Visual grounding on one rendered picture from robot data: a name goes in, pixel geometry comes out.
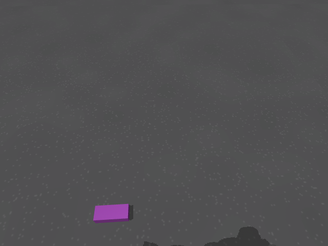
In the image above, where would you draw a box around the carton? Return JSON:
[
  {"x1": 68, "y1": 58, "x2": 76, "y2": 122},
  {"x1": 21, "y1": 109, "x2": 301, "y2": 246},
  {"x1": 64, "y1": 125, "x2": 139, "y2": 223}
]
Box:
[{"x1": 93, "y1": 204, "x2": 130, "y2": 223}]

